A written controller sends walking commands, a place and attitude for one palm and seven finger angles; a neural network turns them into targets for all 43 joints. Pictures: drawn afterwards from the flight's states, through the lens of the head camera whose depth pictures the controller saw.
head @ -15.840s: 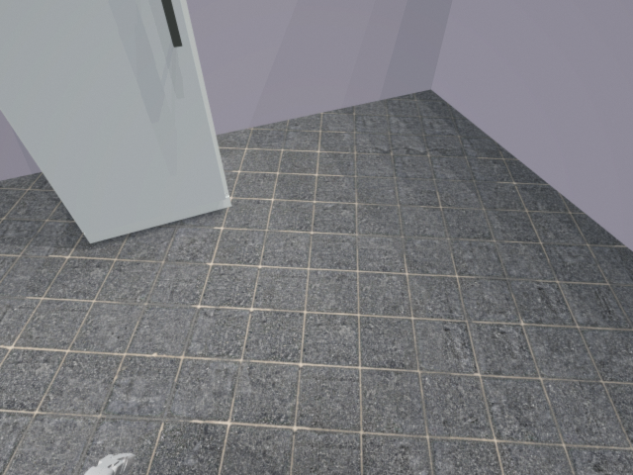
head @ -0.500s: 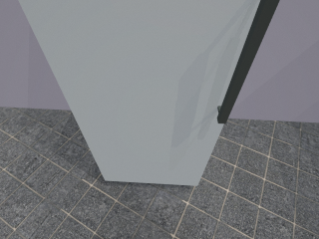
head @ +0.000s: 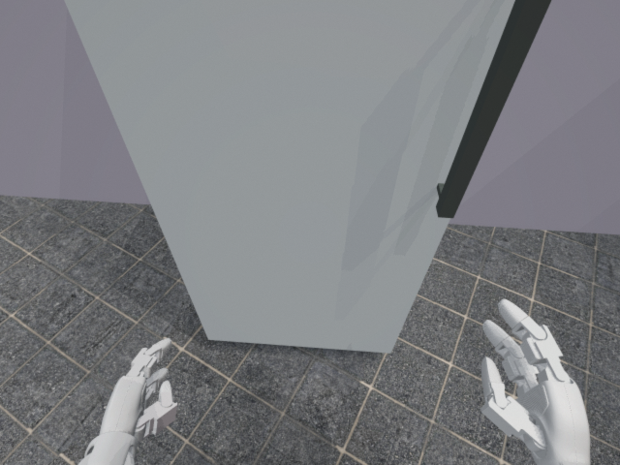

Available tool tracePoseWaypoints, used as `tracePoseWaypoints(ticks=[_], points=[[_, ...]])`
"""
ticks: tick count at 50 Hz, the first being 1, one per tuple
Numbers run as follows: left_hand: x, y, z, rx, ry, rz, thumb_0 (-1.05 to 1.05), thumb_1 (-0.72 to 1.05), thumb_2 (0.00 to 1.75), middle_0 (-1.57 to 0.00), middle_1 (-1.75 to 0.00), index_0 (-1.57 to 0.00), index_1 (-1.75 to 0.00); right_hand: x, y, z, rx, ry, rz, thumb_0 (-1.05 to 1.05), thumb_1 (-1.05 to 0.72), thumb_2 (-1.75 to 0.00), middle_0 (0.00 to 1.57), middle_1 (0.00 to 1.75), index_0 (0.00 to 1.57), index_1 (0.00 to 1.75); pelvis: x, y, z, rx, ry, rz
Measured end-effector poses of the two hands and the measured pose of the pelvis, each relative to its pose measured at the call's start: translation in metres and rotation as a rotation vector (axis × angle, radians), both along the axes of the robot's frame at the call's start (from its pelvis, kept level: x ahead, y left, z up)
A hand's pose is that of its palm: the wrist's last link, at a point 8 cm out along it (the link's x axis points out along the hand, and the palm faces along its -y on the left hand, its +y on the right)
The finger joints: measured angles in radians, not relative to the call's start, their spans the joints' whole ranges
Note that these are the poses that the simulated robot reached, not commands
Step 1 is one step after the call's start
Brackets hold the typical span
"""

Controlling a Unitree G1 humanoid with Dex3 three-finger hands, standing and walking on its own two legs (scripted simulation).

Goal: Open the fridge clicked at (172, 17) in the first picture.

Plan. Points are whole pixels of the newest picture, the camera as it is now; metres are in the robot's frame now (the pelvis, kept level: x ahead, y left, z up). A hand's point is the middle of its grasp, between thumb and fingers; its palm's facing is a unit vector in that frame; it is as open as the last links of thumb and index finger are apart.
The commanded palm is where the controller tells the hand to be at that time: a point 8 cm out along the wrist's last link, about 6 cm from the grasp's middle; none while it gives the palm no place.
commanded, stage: raise the hand to about handle height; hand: right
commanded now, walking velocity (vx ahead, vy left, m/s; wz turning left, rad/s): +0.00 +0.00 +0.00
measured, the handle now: (483, 99) +0.52 -0.18 +0.23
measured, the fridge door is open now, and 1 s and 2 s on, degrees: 0 0 0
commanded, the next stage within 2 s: move the hooked fingers beside the handle in 1.80 s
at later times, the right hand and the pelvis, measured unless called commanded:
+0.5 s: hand (553, 387) +0.22 -0.23 +0.08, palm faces +0.04 +1.00 -0.07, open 10.8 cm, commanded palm +0.18 -0.29 +0.09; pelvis +0.00 -0.01 +0.00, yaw -1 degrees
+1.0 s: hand out of the picture +0.25 -0.29 +0.15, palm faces +0.08 +0.99 -0.07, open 13.6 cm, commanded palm +0.22 -0.33 +0.16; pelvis +0.01 -0.02 +0.03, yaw -2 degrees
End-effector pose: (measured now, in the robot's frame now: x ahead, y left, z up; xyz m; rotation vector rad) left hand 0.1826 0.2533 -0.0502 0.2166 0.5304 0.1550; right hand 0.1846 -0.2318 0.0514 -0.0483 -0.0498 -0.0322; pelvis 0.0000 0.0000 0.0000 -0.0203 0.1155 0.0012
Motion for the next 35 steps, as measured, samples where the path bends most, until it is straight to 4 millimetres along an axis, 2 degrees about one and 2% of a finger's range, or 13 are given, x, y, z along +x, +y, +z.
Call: tracePoseWaypoints(ticks=[3, 6, 8, 10, 14, 18, 21, 25, 30, 35], points=[[0.024, 0.002, 0.008, 0.027, -0.081, -0.034, 0.01, 0.91, 0.89, -0.20, -0.30, -0.20, -0.30, -0.021, -0.002, -0.021, 0.022, 0.057, 0.047, 0.01, -0.68, -0.80, 0.22, 0.44, 0.22, 0.44, -0.004, 0.002, -0.013, 0.000, 0.017, -0.004], [0.038, -0.003, 0.012, 0.049, -0.114, -0.062, 0.01, 0.91, 0.89, -0.20, -0.30, -0.20, -0.30, -0.043, -0.013, -0.036, 0.052, 0.136, -0.023, 0.01, -0.61, -0.77, 0.22, 0.49, 0.23, 0.49, -0.005, 0.002, -0.020, 0.010, 0.022, -0.017], [0.041, -0.010, 0.010, 0.055, -0.111, -0.083, 0.01, 0.91, 0.89, -0.19, -0.30, -0.20, -0.30, -0.053, -0.020, -0.034, 0.043, 0.139, -0.080, 0.01, -0.56, -0.75, 0.23, 0.52, 0.23, 0.51, -0.006, 0.003, -0.022, 0.021, 0.019, -0.029], [0.039, -0.019, 0.004, 0.054, -0.091, -0.106, 0.01, 0.91, 0.89, -0.19, -0.30, -0.20, -0.30, -0.055, -0.025, -0.025, 0.022, 0.100, -0.105, 0.02, -0.52, -0.73, 0.23, 0.55, 0.23, 0.54, -0.006, 0.003, -0.023, 0.033, 0.016, -0.041], [0.023, -0.037, -0.014, 0.019, -0.019, -0.128, 0.01, 0.91, 0.89, -0.20, -0.30, -0.20, -0.30, -0.037, -0.028, -0.003, -0.018, 0.014, -0.051, 0.02, -0.42, -0.69, 0.23, 0.61, 0.24, 0.60, -0.009, 0.002, -0.021, 0.050, 0.007, -0.056], [-0.003, -0.048, -0.026, -0.038, 0.057, -0.095, 0.01, 0.91, 0.89, -0.20, -0.30, -0.20, -0.30, -0.011, -0.032, 0.010, -0.026, 0.045, 0.027, 0.01, -0.33, -0.65, 0.24, 0.67, 0.25, 0.66, -0.008, -0.001, -0.013, 0.051, -0.003, -0.048], [-0.022, -0.050, -0.028, -0.063, 0.096, -0.052, 0.01, 0.91, 0.89, -0.20, -0.30, -0.20, -0.30, 0.001, -0.041, 0.018, -0.015, 0.089, 0.028, 0.01, -0.26, -0.62, 0.25, 0.71, 0.25, 0.71, -0.006, -0.004, -0.005, 0.045, -0.011, -0.035], [-0.039, -0.044, -0.025, -0.054, 0.124, -0.017, 0.02, 0.90, 0.89, -0.20, -0.30, -0.20, -0.30, 0.008, -0.056, 0.030, -0.015, 0.095, -0.010, 0.01, -0.17, -0.58, 0.25, 0.77, 0.26, 0.77, -0.002, -0.009, 0.003, 0.040, -0.020, -0.024], [-0.044, -0.031, -0.016, -0.004, 0.127, -0.010, 0.02, 0.91, 0.89, -0.20, -0.30, -0.20, -0.30, 0.010, -0.067, 0.043, -0.025, 0.062, -0.024, 0.01, -0.05, -0.53, 0.26, 0.85, 0.27, 0.84, 0.001, -0.015, 0.008, 0.040, -0.032, -0.022], [-0.031, -0.025, -0.002, 0.039, 0.083, -0.017, 0.02, 0.91, 0.89, -0.20, -0.30, -0.20, -0.30, 0.016, -0.075, 0.054, -0.025, 0.046, -0.014, 0.00, 0.06, -0.48, 0.27, 0.92, 0.27, 0.92, 0.004, -0.020, 0.013, 0.041, -0.055, -0.025]])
